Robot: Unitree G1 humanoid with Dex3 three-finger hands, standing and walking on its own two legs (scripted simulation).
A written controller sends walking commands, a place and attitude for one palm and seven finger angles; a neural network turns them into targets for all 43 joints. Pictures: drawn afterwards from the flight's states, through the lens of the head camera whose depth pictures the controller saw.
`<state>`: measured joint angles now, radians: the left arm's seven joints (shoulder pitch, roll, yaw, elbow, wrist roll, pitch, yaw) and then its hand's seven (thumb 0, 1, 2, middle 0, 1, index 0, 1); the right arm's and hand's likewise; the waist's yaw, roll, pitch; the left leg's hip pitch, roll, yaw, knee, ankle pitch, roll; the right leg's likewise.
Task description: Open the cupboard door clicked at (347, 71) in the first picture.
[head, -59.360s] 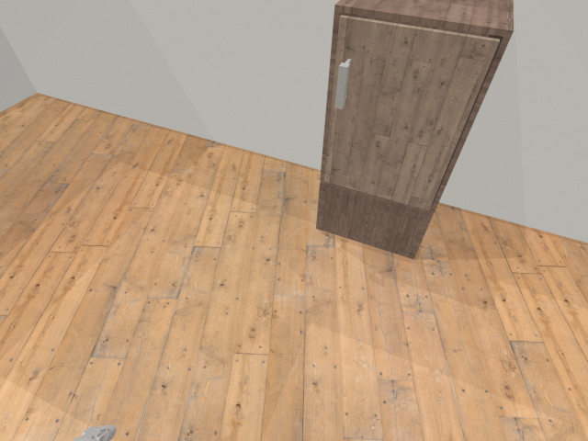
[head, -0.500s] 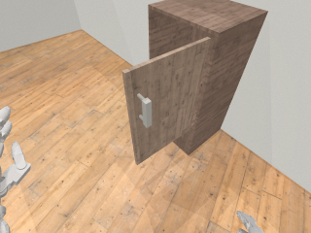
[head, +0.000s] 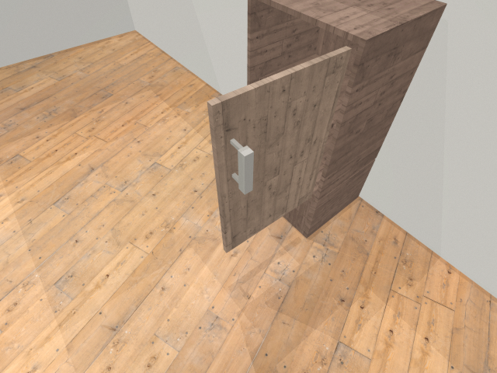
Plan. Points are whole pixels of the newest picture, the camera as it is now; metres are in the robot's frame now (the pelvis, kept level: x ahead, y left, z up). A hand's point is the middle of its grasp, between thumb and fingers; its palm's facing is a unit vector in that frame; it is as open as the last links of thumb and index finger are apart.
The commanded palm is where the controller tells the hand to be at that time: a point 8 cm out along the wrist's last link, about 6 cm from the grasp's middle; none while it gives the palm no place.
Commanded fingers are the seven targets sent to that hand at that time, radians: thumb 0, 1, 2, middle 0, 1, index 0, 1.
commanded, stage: let the arm hang, fingers relaxed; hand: left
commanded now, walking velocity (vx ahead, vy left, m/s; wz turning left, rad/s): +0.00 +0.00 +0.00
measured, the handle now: (240, 166) +0.56 +0.06 -0.03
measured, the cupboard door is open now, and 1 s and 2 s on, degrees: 88 88 88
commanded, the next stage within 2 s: look to check the result in 0.60 s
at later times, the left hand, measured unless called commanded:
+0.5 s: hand out of the picture -0.01 +0.16 -0.18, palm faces +0.04 -0.99 -0.14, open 7.4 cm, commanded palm none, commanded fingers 0.00 0.90 0.90 -0.20 -0.30 -0.20 -0.30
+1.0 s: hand out of the picture -0.02 +0.17 -0.18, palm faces +0.04 -0.99 -0.17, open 7.4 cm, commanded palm none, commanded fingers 0.00 0.90 0.90 -0.20 -0.30 -0.20 -0.30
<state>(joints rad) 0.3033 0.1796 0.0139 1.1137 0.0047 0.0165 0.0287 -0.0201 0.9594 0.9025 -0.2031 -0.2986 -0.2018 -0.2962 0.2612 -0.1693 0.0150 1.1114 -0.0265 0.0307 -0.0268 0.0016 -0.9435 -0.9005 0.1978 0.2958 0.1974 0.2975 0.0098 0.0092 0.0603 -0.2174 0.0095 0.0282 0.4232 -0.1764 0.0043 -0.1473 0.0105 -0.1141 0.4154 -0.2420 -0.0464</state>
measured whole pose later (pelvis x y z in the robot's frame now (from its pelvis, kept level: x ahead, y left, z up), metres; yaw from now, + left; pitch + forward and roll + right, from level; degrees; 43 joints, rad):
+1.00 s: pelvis +0.01 +0.01 +0.00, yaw -1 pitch -2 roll +0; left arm 0.32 0.11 0.00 1.16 0.01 -0.01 0.04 0.00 0.91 0.90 -0.20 -0.30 -0.20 -0.30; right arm 0.29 -0.11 0.01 1.16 -0.02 0.00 -0.04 0.00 -0.91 -0.90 0.19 0.30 0.19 0.30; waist 0.00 0.00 0.04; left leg -0.18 -0.01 0.06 0.39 -0.18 0.03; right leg -0.13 -0.01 -0.08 0.41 -0.25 -0.02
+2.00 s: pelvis +0.03 +0.01 +0.00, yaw -1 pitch -1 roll +1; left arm 0.31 0.11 0.00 1.16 0.00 -0.02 0.04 0.00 0.90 0.90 -0.20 -0.30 -0.20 -0.30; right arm 0.27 -0.12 0.02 1.17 -0.02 0.00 -0.04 0.00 -0.92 -0.90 0.20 0.30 0.19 0.30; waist 0.00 0.00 0.05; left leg -0.15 0.00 0.05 0.37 -0.20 0.01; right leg -0.09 0.00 -0.09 0.38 -0.27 -0.03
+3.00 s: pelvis +0.04 -0.01 +0.00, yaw -1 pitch -2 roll +1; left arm 0.30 0.13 0.00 1.15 0.00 -0.02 0.04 0.00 0.90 0.90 -0.20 -0.30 -0.20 -0.30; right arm 0.26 -0.14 0.01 1.17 -0.02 -0.01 -0.04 0.00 -0.92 -0.90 0.20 0.30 0.20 0.30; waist 0.01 0.00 0.04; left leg -0.12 0.01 0.04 0.36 -0.21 -0.01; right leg -0.06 0.01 -0.09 0.36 -0.28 -0.05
